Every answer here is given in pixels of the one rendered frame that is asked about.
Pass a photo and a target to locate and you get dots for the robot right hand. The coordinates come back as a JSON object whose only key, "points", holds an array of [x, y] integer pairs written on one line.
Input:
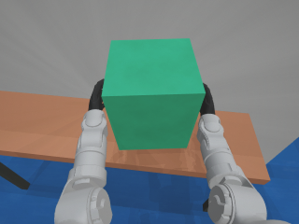
{"points": [[207, 106]]}

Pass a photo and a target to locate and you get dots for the right robot upper arm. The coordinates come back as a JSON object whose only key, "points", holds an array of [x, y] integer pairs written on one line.
{"points": [[234, 204]]}

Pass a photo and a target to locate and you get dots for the right robot forearm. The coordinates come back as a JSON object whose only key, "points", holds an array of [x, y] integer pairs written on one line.
{"points": [[217, 156]]}

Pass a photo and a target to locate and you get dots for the left robot upper arm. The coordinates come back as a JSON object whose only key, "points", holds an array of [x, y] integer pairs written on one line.
{"points": [[84, 206]]}

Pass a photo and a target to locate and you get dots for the robot left hand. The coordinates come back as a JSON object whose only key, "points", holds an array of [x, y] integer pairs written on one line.
{"points": [[96, 101]]}

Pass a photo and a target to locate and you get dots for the table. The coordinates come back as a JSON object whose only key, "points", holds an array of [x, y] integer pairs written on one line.
{"points": [[47, 127]]}

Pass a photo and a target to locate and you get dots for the carton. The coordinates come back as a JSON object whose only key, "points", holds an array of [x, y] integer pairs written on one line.
{"points": [[152, 92]]}

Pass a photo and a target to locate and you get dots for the left robot forearm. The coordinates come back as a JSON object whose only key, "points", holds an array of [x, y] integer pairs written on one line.
{"points": [[89, 169]]}

